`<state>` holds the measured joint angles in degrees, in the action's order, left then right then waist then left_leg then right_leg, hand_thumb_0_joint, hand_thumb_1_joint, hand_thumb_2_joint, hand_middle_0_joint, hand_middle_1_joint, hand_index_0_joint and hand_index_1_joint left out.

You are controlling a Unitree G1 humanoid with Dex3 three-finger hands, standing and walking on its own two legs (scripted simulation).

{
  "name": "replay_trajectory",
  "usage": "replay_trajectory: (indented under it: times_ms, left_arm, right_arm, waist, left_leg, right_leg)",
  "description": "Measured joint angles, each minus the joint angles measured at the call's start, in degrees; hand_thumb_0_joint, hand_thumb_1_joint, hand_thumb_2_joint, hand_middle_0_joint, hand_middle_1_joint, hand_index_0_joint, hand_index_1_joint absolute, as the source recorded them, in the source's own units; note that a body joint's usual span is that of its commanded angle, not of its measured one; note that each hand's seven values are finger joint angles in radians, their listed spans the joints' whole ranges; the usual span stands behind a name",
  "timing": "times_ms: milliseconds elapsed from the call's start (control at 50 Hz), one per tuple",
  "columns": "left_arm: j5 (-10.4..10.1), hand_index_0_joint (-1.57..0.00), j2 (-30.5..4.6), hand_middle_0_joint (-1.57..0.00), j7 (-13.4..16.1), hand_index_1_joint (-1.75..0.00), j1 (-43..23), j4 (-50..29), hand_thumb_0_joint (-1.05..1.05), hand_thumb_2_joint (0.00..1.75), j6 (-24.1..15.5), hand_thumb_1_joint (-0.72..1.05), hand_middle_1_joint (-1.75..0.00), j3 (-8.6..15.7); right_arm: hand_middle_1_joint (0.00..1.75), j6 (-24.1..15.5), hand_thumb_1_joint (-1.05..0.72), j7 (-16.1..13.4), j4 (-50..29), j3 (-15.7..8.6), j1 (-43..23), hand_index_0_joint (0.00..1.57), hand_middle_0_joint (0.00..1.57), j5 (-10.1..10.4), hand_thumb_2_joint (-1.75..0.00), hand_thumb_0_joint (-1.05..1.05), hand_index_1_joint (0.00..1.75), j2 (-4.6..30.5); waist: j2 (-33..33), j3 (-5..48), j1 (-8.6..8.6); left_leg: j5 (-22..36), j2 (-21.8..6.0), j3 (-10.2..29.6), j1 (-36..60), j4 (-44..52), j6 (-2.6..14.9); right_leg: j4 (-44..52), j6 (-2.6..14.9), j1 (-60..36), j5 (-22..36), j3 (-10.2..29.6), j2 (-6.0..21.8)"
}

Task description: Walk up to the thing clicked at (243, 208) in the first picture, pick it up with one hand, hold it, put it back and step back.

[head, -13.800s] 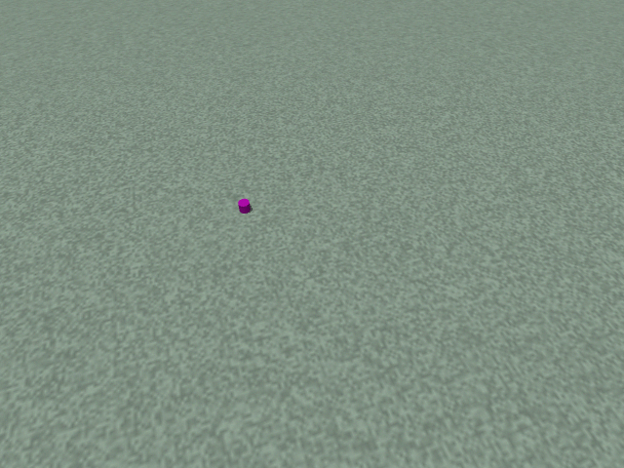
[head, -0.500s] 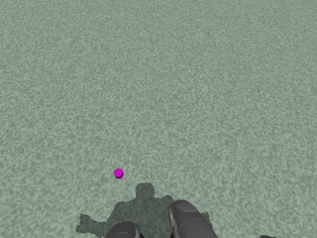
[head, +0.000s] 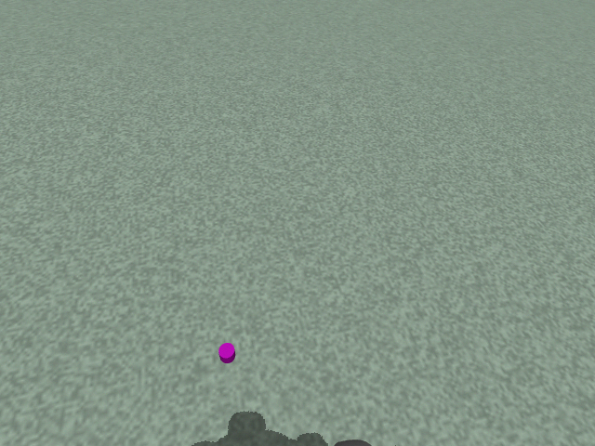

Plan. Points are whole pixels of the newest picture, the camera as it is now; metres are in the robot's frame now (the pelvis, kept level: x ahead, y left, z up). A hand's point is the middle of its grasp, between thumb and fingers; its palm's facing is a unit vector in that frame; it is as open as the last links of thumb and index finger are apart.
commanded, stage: walk up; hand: left
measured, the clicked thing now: (227, 353) +0.53 +0.16 -0.71
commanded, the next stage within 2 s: none
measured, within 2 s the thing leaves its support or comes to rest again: neither
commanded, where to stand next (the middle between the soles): +0.13 -0.10 m, yaw +1 degrees
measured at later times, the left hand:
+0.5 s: hand out of the picture +0.12 +0.16 -0.12, palm faces +0.00 -0.94 -0.35, open 7.4 cm
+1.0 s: hand (208, 438) +0.17 +0.12 -0.13, palm faces +0.01 -0.91 -0.42, open 7.4 cm
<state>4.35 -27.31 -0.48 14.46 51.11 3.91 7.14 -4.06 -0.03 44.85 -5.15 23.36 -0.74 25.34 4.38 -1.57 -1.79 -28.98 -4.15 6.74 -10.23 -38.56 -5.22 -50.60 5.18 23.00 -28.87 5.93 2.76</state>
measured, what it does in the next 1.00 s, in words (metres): steps to the right: right foot, then left foot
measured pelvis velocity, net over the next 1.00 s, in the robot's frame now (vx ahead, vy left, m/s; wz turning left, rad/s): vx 0.09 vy -0.16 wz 0.02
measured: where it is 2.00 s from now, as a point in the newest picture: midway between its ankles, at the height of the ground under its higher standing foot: outside the picture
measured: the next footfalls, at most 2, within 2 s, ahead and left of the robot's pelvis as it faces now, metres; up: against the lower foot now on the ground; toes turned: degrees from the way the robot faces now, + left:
right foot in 0.24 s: +0.12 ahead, -0.23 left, +0.00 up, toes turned +0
left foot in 0.62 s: +0.21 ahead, -0.01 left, +0.00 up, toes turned +2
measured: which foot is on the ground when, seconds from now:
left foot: down 0.00-0.28, up 0.30-0.60, down 0.62-1.00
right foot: up 0.00-0.22, down 0.24-1.00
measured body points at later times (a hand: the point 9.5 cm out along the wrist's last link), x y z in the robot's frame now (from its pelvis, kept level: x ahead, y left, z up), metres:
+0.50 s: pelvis +0.06 -0.11 +0.01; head +0.10 -0.11 +0.46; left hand +0.12 +0.20 -0.10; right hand +0.13 -0.47 -0.08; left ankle +0.15 +0.02 -0.65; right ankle +0.08 -0.20 -0.70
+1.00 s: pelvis +0.09 -0.16 +0.01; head +0.14 -0.17 +0.45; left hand +0.17 +0.17 -0.10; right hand +0.23 -0.45 -0.12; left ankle +0.17 -0.02 -0.70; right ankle +0.08 -0.23 -0.70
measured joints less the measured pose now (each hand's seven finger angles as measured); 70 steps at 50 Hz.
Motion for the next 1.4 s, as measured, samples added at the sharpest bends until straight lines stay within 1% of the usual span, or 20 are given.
replay_trajectory:
  times_ms: [40,60,100,140,240,280,320,380,500,580,600,660,700,740,800,860,900,1020,1160,1400]
  left_arm:
    - [0.1,-0.2,-1.6,-0.2,-0.7,-0.3,-1.9,-1.6,0.02,0.89,0.3,0.9,-0.3,1.0]
    - [0.3,-0.2,-1.5,-0.2,-1.1,-0.3,-2.2,-2.0,0.02,0.89,0.6,0.9,-0.3,1.0]
    - [0.4,-0.2,-0.5,-0.19,-2.6,-0.3,-4.0,-1.7,0.02,0.89,0.8,0.91,-0.3,0.4]
    - [-0.5,-0.2,0.1,-0.19,-3.9,-0.3,-6.3,-2.5,0.02,0.89,0.3,0.91,-0.3,0.5]
    - [-2.5,-0.2,0.2,-0.2,-5.0,-0.3,-9.0,-7.4,0.01,0.89,-0.8,0.9,-0.3,1.5]
    - [-2.8,-0.2,1.0,-0.2,-4.6,-0.3,-9.9,-8.4,0.01,0.89,-1.4,0.9,-0.3,1.8]
    - [-2.8,-0.21,1.3,-0.2,-3.9,-0.3,-8.2,-9.7,0.01,0.89,-2.1,0.9,-0.3,1.6]
    - [-3.2,-0.21,3.5,-0.2,-3.3,-0.3,-4.7,-8.4,0.01,0.89,-1.3,0.9,-0.3,0.6]
    - [-2.6,-0.21,6.2,-0.2,-2.6,-0.3,1.8,-5.9,0.01,0.89,-2.0,0.9,-0.3,-1.9]
    - [-3.5,-0.21,5.1,-0.2,-1.1,-0.3,3.2,-3.4,0.01,0.89,-2.6,0.9,-0.3,-2.9]
    - [-3.9,-0.21,4.9,-0.2,-0.8,-0.3,3.2,-2.9,0.01,0.89,-2.5,0.9,-0.3,-3.2]
    - [-4.7,-0.21,4.5,-0.2,0.2,-0.3,1.3,-1.4,0.01,0.89,-2.7,0.9,-0.3,-4.0]
    - [-5.2,-0.2,5.8,-0.2,0.8,-0.3,0.1,-1.1,0.01,0.89,-3.2,0.9,-0.3,-4.8]
    - [-5.0,-0.2,6.9,-0.2,0.9,-0.3,-0.4,-0.4,0.01,0.89,-3.8,0.9,-0.3,-5.5]
    - [-3.8,-0.21,7.3,-0.2,0.3,-0.3,-1.1,0.8,0.01,0.89,-4.0,0.9,-0.3,-5.6]
    - [-3.2,-0.21,6.5,-0.2,0.0,-0.3,-1.8,1.3,0.01,0.89,-3.7,0.9,-0.3,-5.4]
    - [-3.2,-0.21,6.6,-0.2,0.2,-0.3,-2.8,1.5,0.01,0.89,-3.8,0.9,-0.3,-5.2]
    - [-3.2,-0.21,5.5,-0.2,0.8,-0.3,-5.4,0.9,0.01,0.89,-4.1,0.9,-0.3,-4.2]
    - [-3.2,-0.21,5.0,-0.2,0.9,-0.3,-8.1,1.1,0.01,0.89,-3.0,0.9,-0.3,-3.8]
    - [-3.4,-0.21,6.4,-0.2,-0.4,-0.3,-9.5,3.5,0.01,0.89,-1.9,0.9,-0.3,-4.4]
  right_arm:
    - [0.3,0.3,-0.9,-1.7,2.4,-0.2,0.6,0.2,0.21,-0.9,-0.9,0.0,0.3,-0.6]
    - [0.3,0.7,-0.9,-2.2,3.5,0.0,1.8,0.2,0.21,-0.8,-0.9,0.0,0.3,-0.6]
    - [0.3,1.7,-0.9,-3.3,6.8,0.3,4.9,0.2,0.21,-0.6,-0.9,0.01,0.3,-1.2]
    - [0.3,1.9,-0.9,-3.9,9.2,1.2,7.6,0.2,0.21,-1.3,-0.9,0.01,0.3,-2.5]
    - [0.3,0.2,-0.9,-4.0,9.6,2.8,8.6,0.21,0.21,-1.5,-0.9,0.01,0.3,-3.1]
    - [0.3,0.6,-0.9,-4.2,9.6,3.0,6.6,0.21,0.21,-1.4,-0.9,0.01,0.3,-2.2]
    - [0.3,1.6,-0.9,-4.7,9.7,3.2,3.6,0.21,0.21,-0.7,-0.9,0.02,0.3,-2.3]
    - [0.3,1.4,-0.9,-5.0,8.5,2.6,-1.0,0.21,0.21,0.0,-0.9,0.02,0.3,-1.1]
    - [0.3,-0.5,-0.9,-3.6,4.2,1.7,-5.4,0.2,0.21,0.4,-0.9,0.01,0.3,2.4]
    - [0.3,0.3,-0.91,-2.3,3.5,2.2,-8.5,0.2,0.2,0.3,-0.9,0.01,0.3,0.8]
    - [0.3,0.5,-0.91,-2.0,3.3,2.4,-9.2,0.2,0.2,0.2,-0.9,0.01,0.3,0.2]
    - [0.3,1.1,-0.91,-1.4,3.0,3.1,-12.2,0.2,0.2,-0.3,-0.9,0.01,0.3,-2.2]
    - [0.3,1.5,-0.91,-0.8,2.1,4.0,-14.4,0.2,0.2,0.0,-0.9,0.01,0.3,-2.5]
    - [0.3,2.0,-0.9,-0.5,2.0,4.5,-16.5,0.2,0.21,0.2,-0.9,0.01,0.3,-2.8]
    - [0.3,3.0,-0.9,-0.3,2.7,5.1,-18.7,0.2,0.21,0.7,-0.9,0.01,0.3,-4.2]
    - [0.3,3.2,-0.9,-0.1,4.0,5.7,-18.9,0.2,0.21,0.8,-0.9,0.01,0.3,-5.3]
    - [0.3,3.0,-0.9,0.1,4.8,5.6,-18.9,0.2,0.21,0.8,-0.9,0.01,0.3,-4.7]
    - [0.3,4.0,-0.9,-0.5,8.0,4.5,-18.8,0.2,0.21,1.1,-0.9,0.01,0.3,-2.6]
    - [0.3,4.5,-0.91,-0.5,10.9,3.6,-17.1,0.2,0.21,0.5,-0.9,0.01,0.3,-1.3]
    - [0.3,4.0,-0.91,0.1,13.8,4.5,-14.8,0.2,0.2,-0.5,-0.9,0.01,0.3,-2.6]
  waist:
    - [5.7,-2.8,0.89]
    - [6.1,-2.8,0.76]
    - [4.5,-2.0,-1.05]
    - [3.2,-1.6,-1.75]
    - [0.6,-5.2,-1.66]
    - [-2.3,-8.5,-1.8]
    - [-1.5,-9.6,-0.85]
    - [-1.4,-9.3,0.54]
    - [-4.5,-6.9,4.18]
    - [-3.7,-6.4,5.34]
    - [-3.3,-6.3,5.29]
    - [-0.7,-7.8,4.86]
    - [-1.8,-8.9,5.0]
    - [-3.4,-8.8,4.8]
    - [-5.2,-8.1,4.17]
    - [-4.2,-6.7,3.85]
    - [-4.9,-6.5,3.6]
    - [-5.8,-7.4,2.79]
    - [-4.9,-7.8,1.65]
    - [-4.3,-5.8,0.48]
  left_leg:
    - [-3.0,4.1,-4.2,-0.4,-5.7,-1.22]
    - [-4.0,4.1,-4.9,-0.6,-7.9,-1.14]
    - [-4.6,2.6,-2.7,-0.4,-8.8,-0.76]
    - [-4.2,0.8,-0.4,-0.2,-7.5,0.25]
    - [-3.7,-4.0,1.7,-0.1,-6.5,-0.92]
    - [-0.6,-6.2,4.8,-3.3,-15.0,1.84]
    - [-2.8,-2.6,6.5,-9.3,-28.0,4.58]
    - [0.0,0.8,0.9,-17.5,-37.7,6.85]
    - [7.1,1.6,-8.3,-23.4,-23.3,7.33]
    - [13.1,2.3,-9.5,-19.1,-10.6,7.4]
    - [15.1,2.8,-9.4,-17.1,-7.6,7.66]
    - [13.4,4.9,-9.4,-15.1,-5.0,6.56]
    - [13.2,4.0,-9.3,-16.0,-6.2,6.97]
    - [12.6,2.9,-8.8,-16.9,-7.4,7.14]
    - [12.5,1.8,-7.6,-17.0,-7.6,5.54]
    - [13.8,3.0,-7.8,-16.0,-4.6,5.79]
    - [14.4,3.0,-7.5,-15.7,-3.6,5.3]
    - [15.0,3.1,-7.1,-14.7,-2.5,6.06]
    - [16.6,3.7,-7.1,-13.0,0.3,4.86]
    - [18.0,3.5,-6.7,-11.5,3.0,5.13]
  right_leg:
    - [-10.0,-0.39,4.6,-0.7,5.1,0.0]
    - [-13.6,-1.12,6.1,-1.3,4.1,-1.2]
    - [-17.5,-3.12,6.9,-0.3,-0.8,-2.3]
    - [-17.8,-4.56,7.7,0.9,-2.8,-2.3]
    - [-3.4,-4.2,5.6,2.6,-2.9,-0.4]
    - [-2.6,-4.8,3.9,5.6,-5.8,-2.5]
    - [-3.3,-4.22,3.0,4.9,-6.1,-2.8]
    - [1.8,-3.06,-1.0,6.4,-5.7,-3.2]
    - [9.2,-1.13,-5.7,8.3,-6.4,-5.9]
    - [7.0,-0.32,-5.8,5.6,-7.7,-7.0]
    - [5.7,-0.23,-5.5,4.5,-8.1,-7.0]
    - [1.5,-0.77,-4.1,2.0,-8.3,-5.2]
    - [-0.1,-3.63,-2.9,2.1,-8.0,-5.8]
    - [1.3,-4.6,-3.3,0.9,-7.1,-5.5]
    - [3.5,-2.36,-4.3,2.8,-8.4,-5.9]
    - [4.0,-1.13,-4.2,2.8,-8.4,-4.8]
    - [4.8,-1.17,-4.5,3.1,-8.6,-4.9]
    - [6.1,-0.86,-5.7,3.7,-9.1,-5.0]
    - [7.5,-1.26,-6.8,4.4,-9.1,-4.3]
    - [12.2,-1.89,-9.3,6.9,-9.4,-4.6]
